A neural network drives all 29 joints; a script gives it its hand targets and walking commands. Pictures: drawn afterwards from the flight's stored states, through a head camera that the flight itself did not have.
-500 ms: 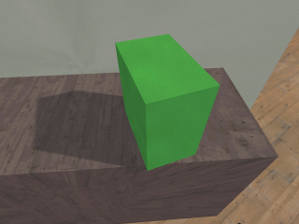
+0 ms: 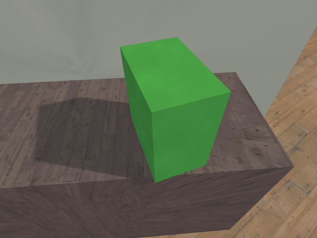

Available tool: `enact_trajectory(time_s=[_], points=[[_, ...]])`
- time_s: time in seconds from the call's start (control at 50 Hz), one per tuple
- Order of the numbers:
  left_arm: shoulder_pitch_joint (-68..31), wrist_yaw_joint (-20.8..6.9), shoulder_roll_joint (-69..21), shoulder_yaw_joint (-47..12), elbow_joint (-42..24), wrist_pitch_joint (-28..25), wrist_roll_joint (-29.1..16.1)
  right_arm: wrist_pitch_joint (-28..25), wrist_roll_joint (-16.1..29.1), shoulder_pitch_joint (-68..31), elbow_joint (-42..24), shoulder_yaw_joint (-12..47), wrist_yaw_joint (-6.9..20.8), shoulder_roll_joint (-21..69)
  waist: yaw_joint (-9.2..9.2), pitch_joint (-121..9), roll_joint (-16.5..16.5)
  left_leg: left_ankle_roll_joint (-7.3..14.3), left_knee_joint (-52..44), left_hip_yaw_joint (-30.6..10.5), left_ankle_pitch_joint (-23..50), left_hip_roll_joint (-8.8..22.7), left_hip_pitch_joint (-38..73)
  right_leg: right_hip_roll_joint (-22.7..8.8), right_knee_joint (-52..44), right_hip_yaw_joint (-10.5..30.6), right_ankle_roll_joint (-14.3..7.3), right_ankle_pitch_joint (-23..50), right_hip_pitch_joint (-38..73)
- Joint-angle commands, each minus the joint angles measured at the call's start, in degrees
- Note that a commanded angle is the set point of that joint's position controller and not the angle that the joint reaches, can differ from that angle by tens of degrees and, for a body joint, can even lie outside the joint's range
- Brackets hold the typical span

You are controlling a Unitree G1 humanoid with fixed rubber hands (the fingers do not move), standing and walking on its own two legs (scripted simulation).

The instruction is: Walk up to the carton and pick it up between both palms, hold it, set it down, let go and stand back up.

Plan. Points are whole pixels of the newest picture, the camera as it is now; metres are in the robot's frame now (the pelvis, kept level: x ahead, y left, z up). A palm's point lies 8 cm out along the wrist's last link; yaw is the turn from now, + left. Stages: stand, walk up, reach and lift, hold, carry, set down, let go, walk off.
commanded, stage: walk up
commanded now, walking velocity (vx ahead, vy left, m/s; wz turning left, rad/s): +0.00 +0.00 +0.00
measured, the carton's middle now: (165, 109) +0.44 +0.00 +0.10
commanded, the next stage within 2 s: none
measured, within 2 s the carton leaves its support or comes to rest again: neither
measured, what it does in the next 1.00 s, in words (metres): walks backwards: left foot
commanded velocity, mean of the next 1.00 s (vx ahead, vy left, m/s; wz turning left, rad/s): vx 0.00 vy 0.00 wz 0.00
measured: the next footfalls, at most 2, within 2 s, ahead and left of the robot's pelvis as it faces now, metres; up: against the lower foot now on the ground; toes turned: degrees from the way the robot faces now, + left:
left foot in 0.78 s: -0.11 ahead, +0.11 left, +0.00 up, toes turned +2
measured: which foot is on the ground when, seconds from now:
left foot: down 0.00-0.44, up 0.46-0.76, down 0.78-1.00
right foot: down 0.00-1.00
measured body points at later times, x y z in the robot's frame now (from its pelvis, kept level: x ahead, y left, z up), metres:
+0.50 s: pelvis -0.08 -0.04 -0.03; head -0.03 -0.06 +0.42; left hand +0.04 +0.24 -0.12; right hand +0.07 -0.33 -0.14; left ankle +0.00 +0.11 -0.71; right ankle -0.05 -0.13 -0.73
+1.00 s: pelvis -0.14 -0.03 -0.01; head -0.15 -0.04 +0.44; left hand -0.11 +0.24 -0.13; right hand -0.06 -0.29 -0.14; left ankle -0.15 +0.11 -0.73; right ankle -0.07 -0.13 -0.73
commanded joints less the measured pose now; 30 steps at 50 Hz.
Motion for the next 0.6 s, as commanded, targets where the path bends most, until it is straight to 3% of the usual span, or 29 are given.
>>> enact_trajectory(time_s=[0.0, 0.08, 0.1, 0.12, 0.16, 0.2, 0.22, 0.24, 0.26, 0.28, 0.3, 0.34, 0.38, 0.4, 0.42, 0.44, 0.46, 0.48, 0.52, 0.54, 0.58], points=[[0.3, 0.36, 7.65, 2.08, -5.2, -1.52, 0.09, -1.59, 0.04, 0.72, -5.39, -2.56, -0.35, -7.79, 0.01, -0.86, 0.32, 2.09, -7.72, -5.44, 3.52, 4.38, -1.9, -4.54, -7.02, 5.39, -2.27, 4.2, 0.13], [0.44, 0.42, 7.9, 2.12, -4.8, -1.63, 0.0, -1.66, -0.03, 0.64, -5.07, -2.47, -0.37, -7.85, 0.11, -1.53, 0.25, 2.09, -7.06, -5.12, 5.86, 4.39, -0.58, -4.7, -7.06, 5.53, -2.36, 5.84, 0.1], [-3.34, 1.03, 13.41, 3.67, -6.31, -1.02, -0.17, -1.21, -0.05, -3.16, -6.48, -4.26, -0.8, -12.46, 0.03, 2.68, -0.36, 3.12, -1.91, -4.9, 25.92, 4.36, -4.23, -4.84, -1.11, 4.69, -3.07, 23.42, -1.55], [-1.95, 1.19, 13.32, 3.59, -6.38, -0.75, 0.03, -0.91, -0.28, -1.72, -6.42, -4.54, -0.79, -13.16, 0.06, -2.3, 0.31, 3.91, 1.52, -4.11, 33.69, 4.65, -1.47, -5.38, 1.95, 3.67, -3.81, 29.77, 0.88], [-0.91, 1.24, 12.48, 3.85, -6.83, -0.11, 0.33, -0.1, -0.35, 0.1, -6.34, -5.07, -0.69, -13.05, -0.3, -7.78, 0.18, 5.51, 4.51, -4.19, 33.7, 4.82, 1.52, -5.47, 5.06, 3.18, -5.43, 29.74, 1.68], [-1.78, 1.07, 11.71, 4.16, -7.44, 0.96, 0.3, 0.98, -0.1, -0.31, -7.01, -5.54, -0.51, -13.53, -0.88, -9.61, 1.75, 8.26, 3.82, -7.05, 28.74, 6.45, -0.11, -3.51, 10.33, 2.38, -5.97, 22.89, 1.0], [-2.94, 0.96, 11.08, 4.04, -8.27, 1.59, 0.45, 1.49, -0.04, -0.89, -7.44, -5.93, -0.41, -14.43, -1.46, -8.22, 4.28, 10.69, 0.14, -10.57, 27.61, 9.35, -2.54, -0.8, 15.42, 0.81, -4.57, 17.58, -0.34], [-3.32, 0.94, 10.05, 3.93, -8.95, 2.17, 0.56, 2.01, -0.05, -2.08, -7.83, -6.47, -0.41, -15.69, -1.92, -6.38, 7.45, 14.27, -4.76, -15.27, 27.65, 13.66, -5.89, 2.51, 21.59, -0.82, -2.62, 9.42, -1.26], [-2.73, 1.0, 8.98, 3.99, -9.2, 2.72, 0.88, 2.29, -0.26, -4.4, -8.29, -6.71, -0.54, -16.55, -1.54, -4.7, 13.05, 18.19, -8.76, -20.11, 29.5, 18.69, -9.73, 3.93, 27.83, -0.69, -1.46, -9.29, -1.79], [-1.93, 1.23, 8.78, 4.18, -9.15, 3.19, 1.12, 2.52, -0.71, -6.05, -8.65, -6.93, -0.78, -16.89, -1.36, -3.73, 14.97, 20.91, -10.2, -22.65, 28.94, 21.86, -11.48, 2.41, 32.46, 2.18, -1.15, -18.68, -3.52], [-1.4, 1.36, 9.25, 4.54, -9.17, 3.38, 1.03, 2.67, -1.07, -7.49, -9.02, -7.04, -1.16, -16.73, -1.12, -2.59, 14.3, 21.27, -10.02, -22.39, 28.91, 22.19, -11.86, 1.22, 34.34, 4.61, -1.14, -20.59, -4.87], [0.6, 1.42, 9.31, 4.97, -8.97, 2.68, 0.56, 2.73, -2.14, -10.21, -9.27, -6.59, -1.75, -15.78, 0.54, -2.62, 10.59, 17.25, -6.36, -19.06, 27.73, 19.14, -9.58, -0.2, 26.98, 6.74, -0.92, -17.0, -5.27], [4.49, 0.95, 9.0, 5.12, -7.95, 1.02, 0.19, 3.19, -2.08, -13.95, -9.16, -5.32, -1.5, -15.33, 4.08, -5.05, 7.36, 9.5, 1.6, -13.2, 20.46, 13.52, -7.22, -1.42, 2.79, 5.36, -0.92, -3.75, 1.17], [4.37, 0.65, 10.35, 5.35, -7.4, -0.05, 0.37, 3.6, -1.3, -11.49, -8.56, -4.4, -1.09, -13.44, 3.26, -5.48, 1.41, 5.83, 9.76, -8.51, 10.76, 7.55, -7.15, -1.6, -8.84, 6.87, -0.54, 2.85, 3.51], [0.78, 0.65, 15.0, 5.96, -8.75, -0.76, 0.98, 3.62, -0.7, -7.6, -8.98, -3.2, -0.79, -9.11, 0.82, -4.88, -9.71, 1.43, 18.03, -2.7, -8.29, -0.1, -15.41, -10.54, -12.01, 23.23, -3.31, 3.5, 4.06], [-1.04, 0.82, 19.27, 7.32, -10.73, -0.61, 1.2, 3.99, -0.88, -7.05, -9.53, -4.14, -1.82, -10.09, 0.72, -3.81, -12.58, -0.64, 27.43, -5.82, -21.85, -2.98, -15.96, -19.82, -14.91, 35.19, -10.17, 6.02, -3.73], [-1.68, 1.09, 18.76, 7.35, -11.15, -0.79, 1.22, 4.52, -1.38, -8.4, -9.01, -5.1, -2.49, -11.98, 1.44, -3.29, -9.25, -0.48, 34.59, -11.16, -20.74, -2.48, -14.05, -22.05, -15.93, 37.93, -13.58, 6.23, -7.3], [-3.33, 1.35, 15.9, 6.34, -11.6, -1.05, 1.92, 4.38, -0.98, -8.68, -8.03, -5.55, -2.52, -12.89, 0.93, -1.35, -6.58, -0.78, 36.74, -13.68, -18.39, -3.47, -15.62, -19.49, -13.92, 33.31, -12.97, 12.39, -5.49], [-4.93, 2.1, 12.09, 5.18, -12.19, -1.02, 2.87, 3.91, -0.7, -4.97, -5.04, -5.78, -2.4, -12.9, 0.01, -2.19, -6.56, -1.35, 38.2, -13.8, -14.54, -3.39, -17.66, -16.13, -8.54, 23.93, -11.44, 19.6, 1.5], [-4.13, 2.25, 11.29, 4.9, -12.34, -0.9, 2.96, 3.77, -1.02, -3.94, -4.45, -5.82, -2.18, -12.78, 0.24, -3.4, -7.02, -1.73, 38.41, -13.31, -14.26, -3.81, -17.26, -15.58, -8.02, 21.94, -11.34, 18.23, 3.35], [-2.18, 2.36, 9.93, 4.53, -12.33, -0.85, 2.79, 3.92, -1.24, -4.15, -4.7, -5.81, -1.51, -11.68, 0.95, -3.93, -6.38, -2.84, 35.85, -12.52, -13.68, -3.79, -17.97, -15.21, -9.51, 22.12, -10.91, 7.56, 5.88]])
